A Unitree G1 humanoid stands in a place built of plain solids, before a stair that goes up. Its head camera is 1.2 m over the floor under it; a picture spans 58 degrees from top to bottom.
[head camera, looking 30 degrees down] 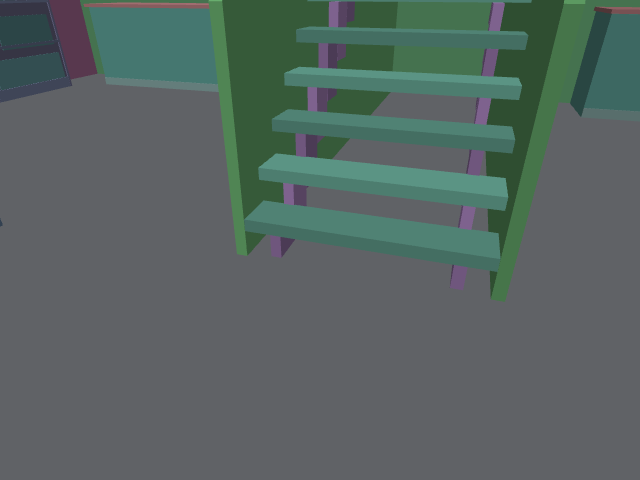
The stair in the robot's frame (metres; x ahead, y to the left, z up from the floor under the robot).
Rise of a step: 0.20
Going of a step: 0.20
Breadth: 1.20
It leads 18 degrees to the right of straight ahead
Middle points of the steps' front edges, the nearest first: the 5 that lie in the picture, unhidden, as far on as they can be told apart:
1.73 -0.19 0.21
1.92 -0.25 0.41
2.11 -0.32 0.61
2.30 -0.38 0.81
2.49 -0.44 1.01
